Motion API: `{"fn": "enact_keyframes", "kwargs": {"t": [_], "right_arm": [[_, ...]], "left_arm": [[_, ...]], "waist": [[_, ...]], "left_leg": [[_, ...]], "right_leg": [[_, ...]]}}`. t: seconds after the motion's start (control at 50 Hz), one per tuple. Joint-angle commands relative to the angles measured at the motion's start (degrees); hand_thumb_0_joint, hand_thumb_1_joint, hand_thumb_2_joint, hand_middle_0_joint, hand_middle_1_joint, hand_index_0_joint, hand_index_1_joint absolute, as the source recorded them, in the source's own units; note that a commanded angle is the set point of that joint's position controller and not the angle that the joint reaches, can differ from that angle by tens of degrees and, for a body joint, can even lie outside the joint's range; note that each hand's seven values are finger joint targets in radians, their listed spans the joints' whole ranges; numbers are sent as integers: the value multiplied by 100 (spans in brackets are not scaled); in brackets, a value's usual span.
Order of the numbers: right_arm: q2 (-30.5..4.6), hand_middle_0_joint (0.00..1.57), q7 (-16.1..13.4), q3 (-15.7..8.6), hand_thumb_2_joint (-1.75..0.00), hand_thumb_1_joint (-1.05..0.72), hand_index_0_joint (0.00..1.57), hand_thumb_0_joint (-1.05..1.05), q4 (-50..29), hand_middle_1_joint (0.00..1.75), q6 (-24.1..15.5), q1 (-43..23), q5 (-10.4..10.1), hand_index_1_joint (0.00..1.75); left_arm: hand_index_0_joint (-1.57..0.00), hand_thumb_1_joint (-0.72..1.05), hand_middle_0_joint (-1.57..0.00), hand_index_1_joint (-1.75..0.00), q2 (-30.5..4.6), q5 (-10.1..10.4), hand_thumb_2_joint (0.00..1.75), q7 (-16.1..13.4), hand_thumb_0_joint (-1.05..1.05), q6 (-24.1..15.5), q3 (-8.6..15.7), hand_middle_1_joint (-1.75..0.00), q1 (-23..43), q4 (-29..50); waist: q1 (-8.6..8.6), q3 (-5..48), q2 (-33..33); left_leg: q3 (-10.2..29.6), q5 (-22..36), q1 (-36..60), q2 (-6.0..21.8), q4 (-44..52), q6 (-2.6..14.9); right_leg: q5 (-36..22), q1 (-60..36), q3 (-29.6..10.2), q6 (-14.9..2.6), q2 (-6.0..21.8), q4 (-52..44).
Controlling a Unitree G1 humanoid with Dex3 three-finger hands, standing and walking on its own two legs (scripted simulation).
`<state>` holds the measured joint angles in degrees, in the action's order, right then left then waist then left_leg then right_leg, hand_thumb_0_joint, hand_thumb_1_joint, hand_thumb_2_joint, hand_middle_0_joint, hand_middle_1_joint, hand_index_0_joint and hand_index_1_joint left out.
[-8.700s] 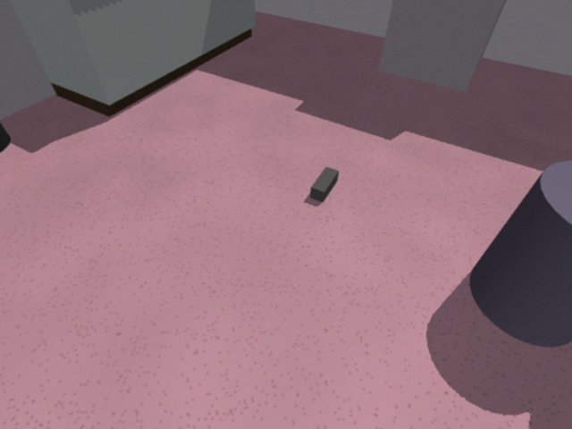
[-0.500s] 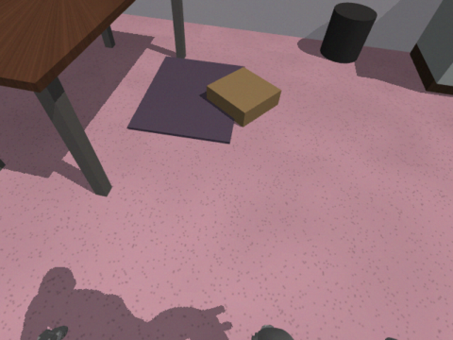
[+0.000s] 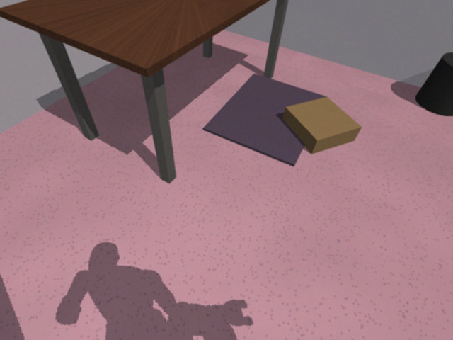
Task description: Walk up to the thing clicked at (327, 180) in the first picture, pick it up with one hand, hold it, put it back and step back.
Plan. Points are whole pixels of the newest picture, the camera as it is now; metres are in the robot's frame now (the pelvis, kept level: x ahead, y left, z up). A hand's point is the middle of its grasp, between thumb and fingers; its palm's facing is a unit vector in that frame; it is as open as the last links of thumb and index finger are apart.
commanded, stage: walk up
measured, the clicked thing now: out of the picture -0.08 -1.41 -0.71
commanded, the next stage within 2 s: stand in 1.18 s
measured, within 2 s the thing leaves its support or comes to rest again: neither
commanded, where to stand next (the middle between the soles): +0.08 -0.03 m, yaw +8 degrees
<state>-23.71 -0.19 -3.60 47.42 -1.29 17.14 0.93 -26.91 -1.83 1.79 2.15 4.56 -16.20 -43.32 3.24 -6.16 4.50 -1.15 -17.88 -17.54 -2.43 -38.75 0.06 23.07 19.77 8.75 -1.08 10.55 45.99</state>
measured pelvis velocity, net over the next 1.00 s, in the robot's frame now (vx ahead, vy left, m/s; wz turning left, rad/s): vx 0.03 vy -0.02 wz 0.22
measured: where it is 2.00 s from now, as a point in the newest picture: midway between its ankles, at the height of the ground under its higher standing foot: outside the picture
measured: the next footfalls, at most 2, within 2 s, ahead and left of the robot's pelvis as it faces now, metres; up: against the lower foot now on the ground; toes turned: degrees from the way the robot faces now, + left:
right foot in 0.28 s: +0.08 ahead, -0.16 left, +0.00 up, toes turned +6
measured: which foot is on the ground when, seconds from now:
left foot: down 0.00-1.00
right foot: down 0.00-0.00, up 0.02-0.26, down 0.28-1.00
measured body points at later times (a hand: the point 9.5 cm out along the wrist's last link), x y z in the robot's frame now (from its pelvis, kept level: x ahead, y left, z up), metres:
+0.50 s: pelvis +0.00 -0.02 +0.00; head +0.02 -0.03 +0.45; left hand +0.01 +0.31 -0.10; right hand +0.15 -0.31 -0.12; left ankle +0.03 +0.11 -0.71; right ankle +0.04 -0.16 -0.71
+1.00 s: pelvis +0.03 -0.02 +0.03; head +0.04 +0.00 +0.47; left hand +0.05 +0.31 -0.10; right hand +0.18 -0.30 -0.09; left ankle +0.03 +0.12 -0.71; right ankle +0.04 -0.16 -0.71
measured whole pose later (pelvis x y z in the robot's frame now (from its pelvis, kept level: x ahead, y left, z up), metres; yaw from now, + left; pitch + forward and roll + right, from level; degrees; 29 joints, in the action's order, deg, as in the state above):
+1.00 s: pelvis +0.03 -0.02 +0.03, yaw +12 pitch -2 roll -1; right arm -20.5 0.1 0.2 61.8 -0.8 6.5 -0.1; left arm -22.3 0.1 0.4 -0.5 0.3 -6.1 -59.9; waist 0.4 -3.5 1.0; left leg 7.0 -13.3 -14.2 -1.6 -29.2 -0.7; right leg 15.5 9.3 5.5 2.4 4.4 26.9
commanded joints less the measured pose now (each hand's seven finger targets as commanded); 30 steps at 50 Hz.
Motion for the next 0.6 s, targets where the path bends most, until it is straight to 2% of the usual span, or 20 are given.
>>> {"fn": "enact_keyframes", "kwargs": {"t": [0.0,0.02,0.04,0.08,0.2,0.24,0.26,0.28,0.3,0.32,0.34,0.36,0.38,0.4,0.44,0.46,0.5,0.52,0.54,0.58], "right_arm": [[-2062,20,-204,-492,-90,-90,20,0,-478,30,-277,236,99,30],[-1953,20,-214,-471,-90,-90,20,0,-426,30,-261,-11,76,30],[-1661,20,-217,-378,-90,-90,20,0,-449,30,-275,-189,59,30],[-1340,20,-235,-229,-90,-90,20,0,-435,30,-333,-279,14,30],[-1386,20,-186,-235,-90,-90,20,0,-355,30,-228,-219,12,30],[-1312,20,-167,-196,-90,-90,20,0,-372,30,-127,-451,-35,30],[-1127,20,-163,-135,-90,-90,20,0,-384,30,-83,-501,-81,30],[-858,20,-165,-56,-90,-90,20,0,-414,30,-62,-457,-151,30],[-760,20,-180,-45,-90,-90,20,0,-415,30,-52,-465,-158,30],[-1009,20,-221,-150,-90,-90,20,0,-258,30,-27,-312,-109,30],[-1143,20,-202,-203,-90,-90,20,0,-111,30,-47,-182,-80,30],[-1158,20,-158,-220,-90,-90,20,0,48,30,-84,-87,-86,30],[-1116,20,-112,-222,-90,-90,20,0,153,30,-111,-96,-93,30],[-972,20,-77,-214,-90,-90,20,0,216,30,-118,-84,-70,30],[-984,20,-31,-228,-90,-90,20,0,229,30,-96,-236,-45,30],[-980,20,-39,-189,-90,-90,20,0,229,30,-122,-218,-40,30],[-1330,20,-41,-218,-90,-90,20,0,211,30,-165,-552,-13,30],[-1418,20,-35,-219,-90,-90,20,0,272,30,-143,-690,-33,30],[-1349,20,-38,-172,-90,-90,20,0,307,30,-122,-859,-36,30],[-1089,20,-21,-56,-90,-90,20,0,312,30,-119,-1202,-54,30]], "left_arm": [[-20,90,-20,-30,-833,101,90,-85,0,-70,207,-30,236,446],[-20,90,-20,-30,-1043,83,90,-90,0,-100,252,-30,321,377],[-20,90,-20,-30,-1047,104,90,-82,0,-126,267,-30,211,256],[-20,90,-20,-30,-884,161,90,-81,0,-141,258,-30,-223,-38],[-20,90,-20,-30,-740,142,90,-106,0,-237,197,-30,-175,-267],[-20,90,-20,-30,-657,151,90,-150,0,-329,162,-30,-362,-433],[-20,90,-20,-30,-725,109,90,-182,0,-385,183,-30,-396,-491],[-20,90,-20,-30,-1006,34,90,-222,0,-444,226,-30,-409,-498],[-20,90,-20,-30,-1348,12,90,-239,0,-474,282,-30,-263,-426],[-20,90,-20,-30,-1592,17,90,-200,0,-466,324,-30,272,-304],[-20,90,-20,-30,-1513,24,90,-188,0,-449,315,-30,595,-225],[-20,90,-20,-30,-1257,56,90,-165,0,-417,231,-30,759,-250],[-20,90,-20,-30,-1100,67,90,-166,0,-420,127,-30,814,-250],[-20,90,-20,-30,-979,75,90,-171,0,-414,78,-30,774,-338],[-20,90,-20,-30,-945,67,90,-134,0,-391,36,-30,684,-420],[-20,90,-20,-30,-879,71,90,-117,0,-383,10,-30,616,-435],[-20,90,-20,-30,-697,138,90,-115,0,-322,0,-30,706,-509],[-20,90,-20,-30,-727,143,90,-140,0,-328,3,-30,665,-608],[-20,90,-20,-30,-701,146,90,-143,0,-359,-14,-30,618,-702],[-20,90,-20,-30,-793,128,90,-150,0,-449,-35,-30,419,-810]], "waist": [[-457,159,-1488],[-379,-168,-1373],[-269,-185,-1201],[-112,173,-1406],[-255,685,-1643],[-79,764,-1395],[-24,863,-1155],[0,911,-361],[-16,781,308],[-171,665,714],[-360,384,663],[-481,239,414],[-501,252,260],[-474,287,305],[-413,343,499],[-392,454,478],[-290,490,-334],[-199,384,-506],[-129,282,-499],[-51,323,-407]], "left_leg": [[4077,-1761,124,2238,2398,1482],[3999,-1833,-359,2164,2417,1588],[3151,-923,-206,1729,2077,1358],[2153,788,202,1278,1567,1059],[1823,1440,-56,1074,1030,1073],[1419,1464,-368,775,470,880],[1346,1615,-476,624,78,702],[1142,1455,-779,322,-586,459],[774,303,-1322,-160,-1066,233],[489,-1522,-985,9,-1537,142],[623,-1442,-628,270,-1210,167],[481,-1293,-241,246,-457,194],[436,-629,43,54,-168,250],[493,7,277,41,102,276],[469,346,742,34,386,328],[701,119,834,149,702,348],[2447,-936,-44,1046,1366,760],[2630,-1310,-546,1185,1647,861],[2369,-1186,-782,1073,1670,772],[1467,-193,-604,602,1102,408]], "right_leg": [[1192,1641,-966,68,-362,1293],[1044,1336,-1056,33,-254,1337],[741,1229,-1167,36,-209,1227],[381,1043,-1065,29,-306,906],[407,-53,-691,12,-658,-213],[-431,-767,-424,-48,-883,-1402],[-917,-1092,-621,-116,-787,-1712],[-1307,-1288,-1494,-320,-163,-2010],[-1024,-1291,-2755,-805,777,-2452],[-837,-570,-3310,-1425,1539,-2543],[-851,-92,-3215,-1513,1591,-2422],[-704,171,-2357,-1185,1096,-2245],[-589,251,-1699,-845,582,-2028],[-439,398,-1421,-607,310,-1863],[-290,727,-1244,-453,127,-1708],[-258,669,-1194,-408,107,-1516],[780,331,-904,-79,-436,-1015],[663,-155,-880,-82,-561,-922],[442,-440,-915,-86,-561,-1131],[46,-536,-1191,-224,-234,-1952]]}}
